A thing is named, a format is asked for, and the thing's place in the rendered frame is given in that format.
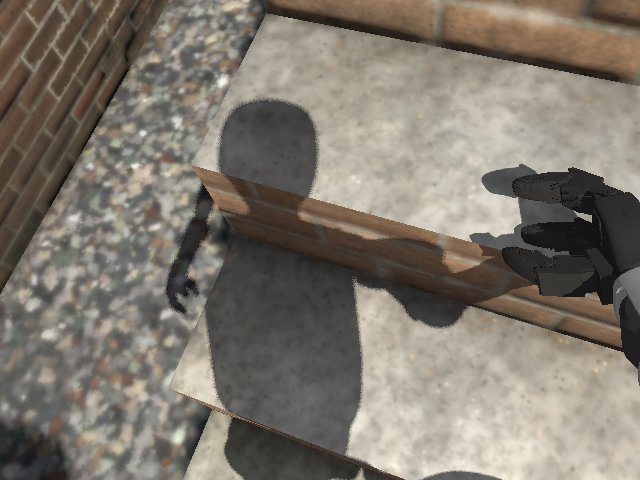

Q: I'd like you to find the robot right forearm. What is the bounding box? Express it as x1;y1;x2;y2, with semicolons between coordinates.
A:
613;266;640;386

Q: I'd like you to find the right robot hand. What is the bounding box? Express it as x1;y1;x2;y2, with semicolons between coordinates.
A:
502;167;640;305

